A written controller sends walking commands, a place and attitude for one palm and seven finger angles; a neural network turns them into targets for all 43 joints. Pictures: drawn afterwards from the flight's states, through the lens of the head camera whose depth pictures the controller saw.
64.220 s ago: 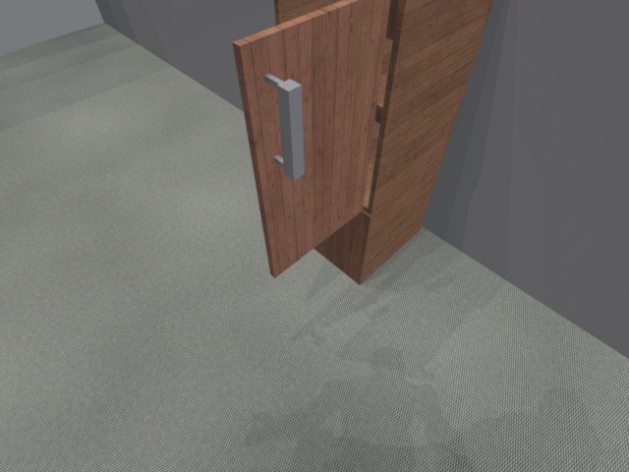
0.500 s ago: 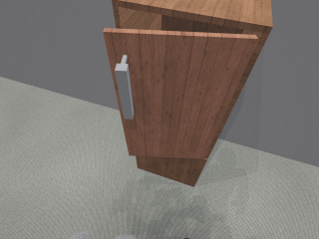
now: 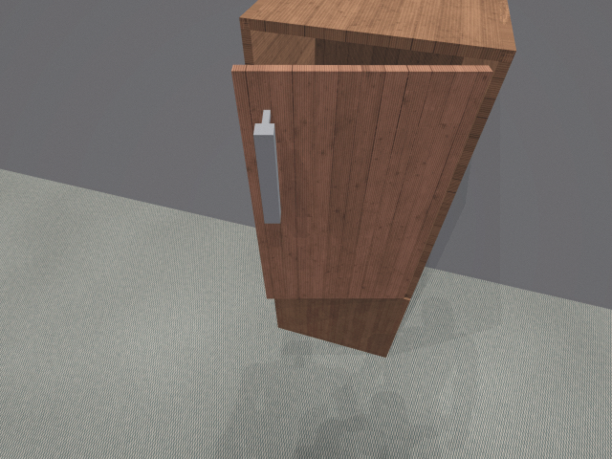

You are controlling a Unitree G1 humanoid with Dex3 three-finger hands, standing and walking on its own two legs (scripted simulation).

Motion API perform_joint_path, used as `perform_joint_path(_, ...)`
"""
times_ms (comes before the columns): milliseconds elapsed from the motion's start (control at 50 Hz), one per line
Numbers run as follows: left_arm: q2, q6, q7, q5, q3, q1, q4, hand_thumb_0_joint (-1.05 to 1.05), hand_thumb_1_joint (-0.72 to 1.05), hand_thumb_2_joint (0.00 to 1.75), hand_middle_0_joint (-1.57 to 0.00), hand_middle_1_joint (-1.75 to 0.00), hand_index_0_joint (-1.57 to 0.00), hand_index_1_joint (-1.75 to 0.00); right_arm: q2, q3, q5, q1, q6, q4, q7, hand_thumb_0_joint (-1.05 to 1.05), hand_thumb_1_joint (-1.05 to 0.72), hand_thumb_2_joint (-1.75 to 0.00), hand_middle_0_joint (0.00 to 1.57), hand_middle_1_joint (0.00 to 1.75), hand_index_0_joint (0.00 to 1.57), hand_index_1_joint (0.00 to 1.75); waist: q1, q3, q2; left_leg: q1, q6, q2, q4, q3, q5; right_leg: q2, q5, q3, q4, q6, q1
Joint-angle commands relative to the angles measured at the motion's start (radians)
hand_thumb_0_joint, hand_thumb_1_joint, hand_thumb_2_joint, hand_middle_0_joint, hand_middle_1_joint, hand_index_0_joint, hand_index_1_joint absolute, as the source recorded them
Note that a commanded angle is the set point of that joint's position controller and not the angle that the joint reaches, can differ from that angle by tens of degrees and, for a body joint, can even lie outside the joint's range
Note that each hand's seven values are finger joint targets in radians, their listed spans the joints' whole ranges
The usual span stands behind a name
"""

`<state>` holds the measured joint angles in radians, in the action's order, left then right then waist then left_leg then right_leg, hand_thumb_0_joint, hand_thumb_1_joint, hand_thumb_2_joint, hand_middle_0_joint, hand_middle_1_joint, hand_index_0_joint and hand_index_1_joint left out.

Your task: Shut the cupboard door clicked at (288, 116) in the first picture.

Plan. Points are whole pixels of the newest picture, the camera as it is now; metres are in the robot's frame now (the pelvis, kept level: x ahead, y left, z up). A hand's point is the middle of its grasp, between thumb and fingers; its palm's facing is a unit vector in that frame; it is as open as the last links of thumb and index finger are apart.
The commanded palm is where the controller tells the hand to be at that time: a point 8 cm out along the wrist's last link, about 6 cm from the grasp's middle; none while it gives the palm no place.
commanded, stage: come to a stop and stand still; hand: left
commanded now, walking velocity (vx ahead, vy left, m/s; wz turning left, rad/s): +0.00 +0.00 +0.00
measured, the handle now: (269, 169) +0.51 +0.09 +0.10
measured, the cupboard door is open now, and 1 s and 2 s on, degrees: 17 17 17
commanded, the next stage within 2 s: look again from close up in 0.40 s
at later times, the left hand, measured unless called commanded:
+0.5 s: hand out of the picture -0.05 +0.14 -0.18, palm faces +0.03 -0.99 -0.14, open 7.4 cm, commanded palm none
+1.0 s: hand out of the picture +0.03 +0.18 -0.18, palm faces +0.01 -0.98 -0.21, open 7.4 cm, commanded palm none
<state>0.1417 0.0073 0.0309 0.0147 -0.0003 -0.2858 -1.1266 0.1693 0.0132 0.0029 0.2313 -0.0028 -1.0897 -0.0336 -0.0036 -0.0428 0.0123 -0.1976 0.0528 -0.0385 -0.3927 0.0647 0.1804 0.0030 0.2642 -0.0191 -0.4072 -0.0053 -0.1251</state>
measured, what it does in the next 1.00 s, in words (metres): stands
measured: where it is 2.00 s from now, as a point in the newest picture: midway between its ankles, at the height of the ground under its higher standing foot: outside the picture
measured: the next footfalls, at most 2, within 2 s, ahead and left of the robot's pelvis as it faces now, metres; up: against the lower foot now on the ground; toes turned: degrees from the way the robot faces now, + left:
left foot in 1.80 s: +0.07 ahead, +0.01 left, +0.00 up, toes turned +11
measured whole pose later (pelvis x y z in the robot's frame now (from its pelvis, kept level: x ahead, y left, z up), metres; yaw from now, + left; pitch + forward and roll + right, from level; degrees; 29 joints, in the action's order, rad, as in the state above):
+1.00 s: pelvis +0.01 +0.00 -0.01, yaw +0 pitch +0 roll +0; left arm 0.17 -0.03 0.04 0.02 0.02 -0.29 -1.07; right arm 0.18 -0.01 0.01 0.26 0.03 -1.07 -0.02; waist 0.00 0.00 0.00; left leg -0.23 0.06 -0.04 -0.48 0.07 0.24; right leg 0.01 0.33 -0.02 -0.49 0.00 -0.16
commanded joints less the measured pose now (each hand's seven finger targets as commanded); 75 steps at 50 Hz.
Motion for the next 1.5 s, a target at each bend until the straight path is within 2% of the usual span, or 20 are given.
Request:
perform_joint_path(0,0.090,-0.015,0.011,-0.006,-0.013,-0.029,0.027,0.00,0.90,0.90,-0.20,-0.30,-0.20,-0.30,0.096,0.008,0.000,0.071,0.014,-0.002,0.002,0.00,-0.90,-0.90,0.20,0.30,0.20,0.30,-0.008,-0.019,-0.092,0.071,-0.025,0.133,0.100,-0.134,-0.031,0.094,-0.051,-0.094,0.112,0.042,-0.090)
perform_joint_path(100,0.086,-0.002,0.007,-0.001,-0.017,-0.053,0.014,0.00,0.90,0.90,-0.20,-0.30,-0.20,-0.30,0.083,0.005,0.007,0.093,0.000,-0.023,0.002,0.00,-0.90,-0.90,0.20,0.30,0.20,0.30,0.001,-0.104,0.002,-0.023,-0.028,0.124,0.160,-0.150,0.187,0.075,0.087,-0.091,0.130,0.038,-0.123)
perform_joint_path(160,0.077,-0.001,0.006,0.001,-0.019,-0.074,0.010,0.00,0.90,0.90,-0.20,-0.30,-0.20,-0.30,0.069,0.007,0.008,0.115,-0.002,-0.026,0.000,0.00,-0.90,-0.90,0.20,0.30,0.20,0.30,0.005,-0.110,-0.001,-0.045,-0.025,0.125,0.167,-0.154,0.221,0.068,0.101,-0.080,0.128,0.037,-0.121)
perform_joint_path(340,0.054,-0.011,0.006,-0.003,-0.018,-0.096,0.000,0.00,0.90,0.90,-0.20,-0.30,-0.20,-0.30,0.055,0.007,0.006,0.153,0.010,-0.033,-0.005,0.00,-0.90,-0.90,0.20,0.30,0.20,0.30,0.004,-0.043,-0.009,-0.015,-0.024,0.129,0.149,-0.161,0.144,0.072,0.025,-0.080,0.105,0.041,-0.102)
perform_joint_path(460,0.042,-0.014,0.010,-0.002,-0.015,-0.110,-0.009,0.00,0.90,0.90,-0.20,-0.30,-0.20,-0.30,0.044,0.005,0.003,0.161,0.012,-0.039,-0.008,0.00,-0.90,-0.90,0.20,0.30,0.20,0.30,0.003,-0.060,-0.022,-0.007,-0.022,0.134,0.138,-0.156,0.106,0.072,-0.002,-0.075,0.106,0.042,-0.109)
perform_joint_path(480,0.077,-0.057,0.044,0.021,0.006,-0.152,-0.009,0.00,0.90,0.90,-0.20,-0.30,-0.20,-0.30,0.080,-0.007,0.007,0.041,0.039,0.033,0.012,0.00,-0.90,-0.90,0.20,0.30,0.20,0.30,0.038,-0.062,0.037,-0.059,-0.048,0.136,-0.091,-0.102,-0.090,0.115,-0.200,-0.078,0.089,0.044,-0.115)
perform_joint_path(500,0.123,-0.057,0.037,0.004,-0.007,-0.111,0.036,0.00,0.90,0.90,-0.20,-0.30,-0.20,-0.30,0.038,-0.005,0.008,0.101,0.028,0.057,0.019,0.00,-0.90,-0.90,0.20,0.30,0.20,0.30,-0.023,0.004,0.032,-0.026,-0.046,0.102,-0.075,-0.111,0.091,0.138,0.092,-0.124,0.104,0.069,-0.154)
perform_joint_path(520,0.113,-0.052,0.028,0.006,-0.008,-0.084,0.053,0.00,0.90,0.90,-0.20,-0.30,-0.20,-0.30,0.046,0.001,0.015,0.126,0.027,0.048,0.018,0.00,-0.90,-0.90,0.20,0.30,0.20,0.30,-0.032,-0.019,0.077,-0.036,-0.035,0.098,-0.057,-0.120,0.118,0.119,0.174,-0.110,0.071,0.077,-0.192)
perform_joint_path(560,0.096,-0.060,0.024,0.003,-0.005,-0.100,0.058,0.00,0.90,0.90,-0.20,-0.30,-0.20,-0.30,0.044,-0.004,0.019,0.158,0.032,0.054,0.019,0.00,-0.90,-0.90,0.20,0.30,0.20,0.30,-0.030,0.043,0.113,-0.051,-0.017,0.109,-0.049,-0.146,0.069,0.088,0.084,-0.075,0.016,0.082,-0.147)
perform_joint_path(640,0.062,-0.052,0.018,0.002,0.005,-0.108,0.057,0.00,0.90,0.90,-0.20,-0.30,-0.20,-0.30,0.064,-0.001,0.013,0.131,0.038,0.078,0.014,0.00,-0.90,-0.90,0.20,0.30,0.20,0.30,-0.011,-0.010,-0.028,-0.084,0.002,0.129,0.002,-0.176,0.093,0.063,0.061,-0.061,-0.016,0.067,-0.156)
perform_joint_path(740,0.082,-0.049,0.019,0.001,0.003,-0.098,0.071,0.00,0.90,0.90,-0.20,-0.30,-0.20,-0.30,0.090,-0.003,0.010,0.121,0.044,0.069,0.014,0.00,-0.90,-0.90,0.20,0.30,0.20,0.30,-0.005,-0.053,-0.085,-0.069,0.007,0.128,0.021,-0.167,0.023,0.066,0.012,-0.067,-0.015,0.056,-0.163)
perform_joint_path(880,0.131,-0.050,0.019,0.001,-0.008,-0.087,0.086,0.00,0.90,0.90,-0.20,-0.30,-0.20,-0.30,0.117,-0.003,0.009,0.079,0.056,0.060,0.008,0.00,-0.90,-0.90,0.20,0.30,0.20,0.30,0.008,0.024,-0.043,0.002,0.010,0.128,-0.008,-0.136,-0.171,0.083,-0.157,-0.073,-0.023,0.049,-0.086)
perform_joint_path(1100,0.170,-0.039,0.014,0.001,-0.011,-0.036,0.090,0.00,0.90,0.90,-0.20,-0.30,-0.20,-0.30,0.137,-0.002,0.008,0.028,0.049,0.037,0.005,0.00,-0.90,-0.90,0.20,0.30,0.20,0.30,0.009,0.024,0.001,0.030,0.001,0.136,0.000,-0.128,-0.189,0.089,-0.185,-0.070,0.001,0.044,-0.062)
perform_joint_path(1200,0.127,-0.013,0.004,0.007,-0.007,-0.060,0.074,0.00,0.90,0.90,-0.20,-0.30,-0.20,-0.30,0.129,0.003,0.016,0.045,0.034,0.023,0.000,0.00,-0.90,-0.90,0.20,0.30,0.20,0.30,0.001,-0.012,0.022,0.028,0.019,0.189,0.045,-0.172,-0.031,0.049,-0.012,-0.015,-0.038,0.034,-0.123)
perform_joint_path(1300,0.114,0.008,-0.011,0.019,-0.021,-0.052,0.105,0.00,0.90,0.90,-0.20,-0.30,-0.20,-0.30,0.183,0.038,0.023,0.092,0.021,0.035,-0.019,0.00,-0.90,-0.90,0.20,0.30,0.20,0.30,-0.019,-0.016,0.104,0.085,0.123,0.342,0.109,-0.340,-0.046,0.008,0.196,0.040,-0.264,0.030,-0.290)
perform_joint_path(1340,0.109,0.011,-0.015,0.019,-0.025,-0.048,0.113,0.00,0.90,0.90,-0.20,-0.30,-0.20,-0.30,0.180,0.041,0.026,0.100,0.020,0.043,-0.019,0.00,-0.90,-0.90,0.20,0.30,0.20,0.30,-0.021,0.006,0.110,0.070,0.154,0.363,0.106,-0.348,-0.084,0.030,0.253,0.026,-0.341,0.034,-0.304)
perform_joint_path(1380,0.090,0.007,-0.020,0.018,-0.028,-0.069,0.109,0.00,0.90,0.90,-0.20,-0.30,-0.20,-0.30,0.173,0.043,0.028,0.077,0.018,0.048,-0.019,0.00,-0.90,-0.90,0.20,0.30,0.20,0.30,-0.002,0.026,0.085,0.016,0.141,0.343,0.065,-0.294,-0.132,0.034,0.195,0.035,-0.262,0.036,-0.228)
perform_joint_path(1420,0.084,0.002,-0.022,0.017,-0.032,-0.125,0.090,0.00,0.90,0.90,-0.20,-0.30,-0.20,-0.30,0.158,0.042,0.024,0.043,0.016,0.055,-0.015,0.00,-0.90,-0.90,0.20,0.30,0.20,0.30,0.030,0.044,0.041,-0.106,0.073,0.262,-0.012,-0.200,-0.050,0.025,0.021,0.051,-0.063,0.029,-0.053)
perform_joint_path(1460,0.146,-0.004,-0.012,0.019,-0.042,-0.159,0.081,0.00,0.90,0.90,-0.20,-0.30,-0.20,-0.30,0.076,0.026,0.016,0.033,0.015,0.068,-0.007,0.00,-0.90,-0.90,0.20,0.30,0.20,0.30,0.042,0.006,-0.162,-0.288,-0.005,0.107,-0.152,-0.039,0.195,0.162,0.026,-0.108,0.082,0.068,0.051)
perform_joint_path(1480,0.181,-0.002,-0.008,0.020,-0.046,-0.171,0.083,0.00,0.90,0.90,-0.20,-0.30,-0.20,-0.30,0.050,0.018,0.017,0.022,0.012,0.082,-0.003,0.00,-0.90,-0.90,0.20,0.30,0.20,0.30,0.043,-0.011,-0.257,-0.308,-0.023,0.051,-0.289,0.038,0.307,0.262,0.073,-0.202,0.155,0.125,0.002)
